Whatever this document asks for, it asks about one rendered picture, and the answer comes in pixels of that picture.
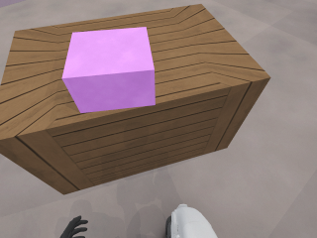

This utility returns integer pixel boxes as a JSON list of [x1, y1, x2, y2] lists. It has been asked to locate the pedestal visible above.
[[0, 4, 271, 195]]

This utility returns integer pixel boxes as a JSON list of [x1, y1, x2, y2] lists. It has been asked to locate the right robot thigh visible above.
[[171, 207, 218, 238]]

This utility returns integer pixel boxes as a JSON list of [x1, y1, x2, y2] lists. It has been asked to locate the carton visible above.
[[62, 27, 156, 113]]

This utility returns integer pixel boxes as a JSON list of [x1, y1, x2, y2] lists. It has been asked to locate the robot right shin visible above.
[[170, 204, 188, 238]]

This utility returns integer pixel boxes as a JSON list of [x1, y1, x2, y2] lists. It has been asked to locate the left robot hand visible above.
[[59, 215, 88, 238]]

